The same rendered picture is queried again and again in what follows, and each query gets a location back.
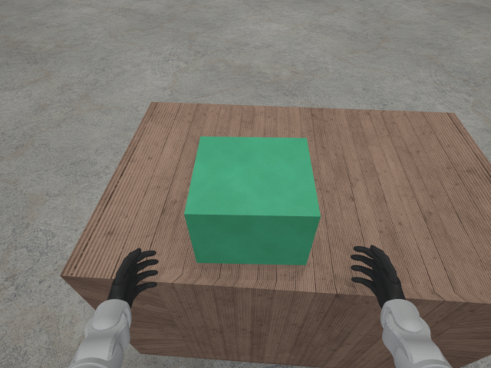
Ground left robot forearm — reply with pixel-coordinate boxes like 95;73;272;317
68;299;132;368

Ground right robot forearm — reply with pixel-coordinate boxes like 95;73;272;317
381;299;452;368

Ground carton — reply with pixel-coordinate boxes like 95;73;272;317
184;136;321;265

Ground robot left hand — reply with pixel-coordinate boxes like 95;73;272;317
107;248;159;308

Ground robot right hand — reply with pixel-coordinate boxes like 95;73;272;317
351;245;406;309

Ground pedestal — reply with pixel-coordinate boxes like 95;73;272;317
60;102;491;368

